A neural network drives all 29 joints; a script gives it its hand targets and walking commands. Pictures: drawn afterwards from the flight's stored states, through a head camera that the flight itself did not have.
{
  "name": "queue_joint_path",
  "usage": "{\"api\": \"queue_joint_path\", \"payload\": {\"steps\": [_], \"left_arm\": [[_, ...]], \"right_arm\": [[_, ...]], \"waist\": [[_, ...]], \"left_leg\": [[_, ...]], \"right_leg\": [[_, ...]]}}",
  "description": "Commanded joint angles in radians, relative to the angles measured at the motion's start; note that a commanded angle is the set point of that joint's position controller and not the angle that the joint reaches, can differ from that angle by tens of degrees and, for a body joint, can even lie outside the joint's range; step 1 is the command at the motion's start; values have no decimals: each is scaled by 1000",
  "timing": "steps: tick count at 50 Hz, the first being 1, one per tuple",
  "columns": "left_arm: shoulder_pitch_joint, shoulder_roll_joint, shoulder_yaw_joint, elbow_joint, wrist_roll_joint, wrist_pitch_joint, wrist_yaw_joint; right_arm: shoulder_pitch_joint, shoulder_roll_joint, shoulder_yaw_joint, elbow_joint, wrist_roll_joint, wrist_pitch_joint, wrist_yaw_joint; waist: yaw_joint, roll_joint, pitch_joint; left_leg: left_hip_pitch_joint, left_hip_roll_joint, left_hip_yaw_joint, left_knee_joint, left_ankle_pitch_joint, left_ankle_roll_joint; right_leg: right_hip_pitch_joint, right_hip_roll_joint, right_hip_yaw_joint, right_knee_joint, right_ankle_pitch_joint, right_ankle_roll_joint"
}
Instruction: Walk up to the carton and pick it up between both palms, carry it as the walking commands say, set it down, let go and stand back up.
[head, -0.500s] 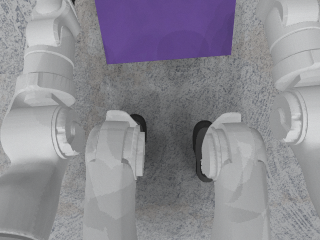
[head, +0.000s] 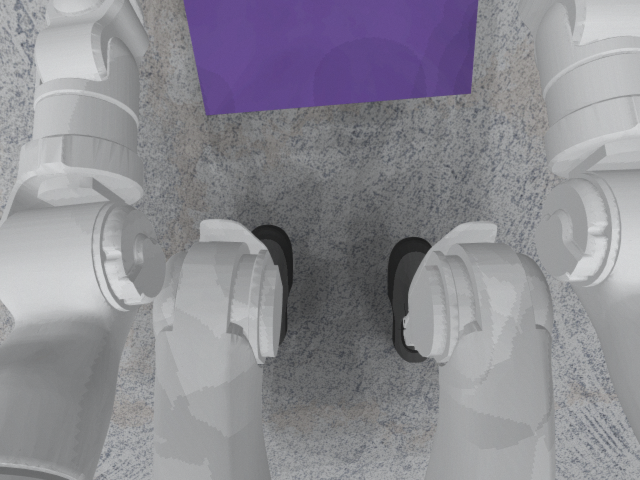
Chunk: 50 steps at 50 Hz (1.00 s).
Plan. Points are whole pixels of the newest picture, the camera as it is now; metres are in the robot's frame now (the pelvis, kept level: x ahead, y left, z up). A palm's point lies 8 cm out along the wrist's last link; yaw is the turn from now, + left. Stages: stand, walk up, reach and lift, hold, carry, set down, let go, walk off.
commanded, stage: set down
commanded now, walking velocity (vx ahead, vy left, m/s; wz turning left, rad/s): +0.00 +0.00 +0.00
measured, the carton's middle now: out of the picture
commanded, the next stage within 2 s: none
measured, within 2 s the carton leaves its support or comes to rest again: rests again in 0.30 s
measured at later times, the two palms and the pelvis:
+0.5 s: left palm out of the picture +0.53 +0.21 -0.19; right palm out of the picture +0.56 -0.15 -0.20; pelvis +0.00 +0.00 -0.01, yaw +0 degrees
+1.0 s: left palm out of the picture +0.53 +0.21 -0.19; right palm out of the picture +0.55 -0.15 -0.20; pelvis -0.01 +0.00 -0.01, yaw +0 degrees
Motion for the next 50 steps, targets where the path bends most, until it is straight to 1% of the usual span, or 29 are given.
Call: {"api": "queue_joint_path", "payload": {"steps": [1, 12, 16, 18, 27, 31, 37, 41, 43, 46, 47, 48, 50], "left_arm": [[-412, -851, -302, -71, -57, 6, -255], [-354, -857, -292, -51, -53, 6, -264], [-375, -860, -309, -63, -80, -4, -264], [-397, -857, -324, -75, -101, -13, -261], [-438, -802, -321, -62, -113, -26, -245], [-436, -744, -301, -47, -109, -37, -227], [-422, -595, -257, -13, -98, -65, -176], [-400, -427, -212, 16, -89, -91, -125], [-382, -293, -181, 33, -85, -107, -86], [-323, -9, -116, 68, -78, -138, -1], [-313, 64, -107, 79, -80, -147, 25], [-313, 103, -104, 92, -85, -152, 44], [-313, 148, -104, 111, -96, -155, 65]], "right_arm": [[-351, 894, 276, -71, 51, 13, 263], [-301, 895, 276, -68, 37, 14, 265], [-317, 885, 284, -91, 40, 4, 260], [-331, 878, 291, -103, 43, -3, 255], [-355, 845, 279, -97, 46, -12, 253], [-362, 782, 263, -94, 46, -23, 243], [-365, 619, 235, -74, 43, -51, 203], [-349, 451, 203, -51, 41, -74, 156], [-341, 316, 179, -43, 42, -85, 119], [-318, 18, 137, -25, 53, -105, 37], [-314, -57, 131, -14, 63, -112, 12], [-320, -98, 129, -4, 72, -116, -8], [-318, -145, 124, 17, 84, -117, -32]], "waist": [[19, -65, -890], [21, -67, -850], [8, -63, -857], [-2, -62, -870], [-6, -55, -865], [-4, -53, -854], [-5, -52, -870], [-8, -52, -894], [-7, -52, -915], [-1, -48, -963], [2, -46, -990], [4, -44, -1019], [9, -40, -1064]], "left_leg": [[405, -55, 35, -131, 368, 27], [376, -55, 37, -114, 384, 25], [372, -56, 35, -103, 396, 22], [377, -56, 33, -97, 404, 19], [407, -53, 33, -96, 378, 20], [420, -52, 34, -96, 377, 18], [457, -46, 34, -97, 375, 12], [489, -39, 33, -99, 378, 8], [503, -35, 33, -102, 379, 5], [531, -24, 27, -108, 389, -3], [543, -19, 21, -108, 400, -7], [548, -14, 15, -106, 412, -9], [541, -4, 12, -102, 424, -12]], "right_leg": [[365, 26, -21, -185, 369, -26], [374, 24, -12, -173, 403, -29], [394, 22, -8, -165, 424, -32], [411, 20, -8, -160, 438, -33], [414, 14, -15, -153, 403, -27], [407, 8, -20, -152, 393, -22], [420, -3, -24, -149, 378, -12], [437, -13, -25, -150, 372, -4], [451, -18, -26, -152, 369, 2], [467, -27, -26, -156, 371, 14], [467, -30, -22, -157, 379, 17], [469, -33, -15, -158, 389, 19], [474, -39, -4, -160, 404, 21]]}}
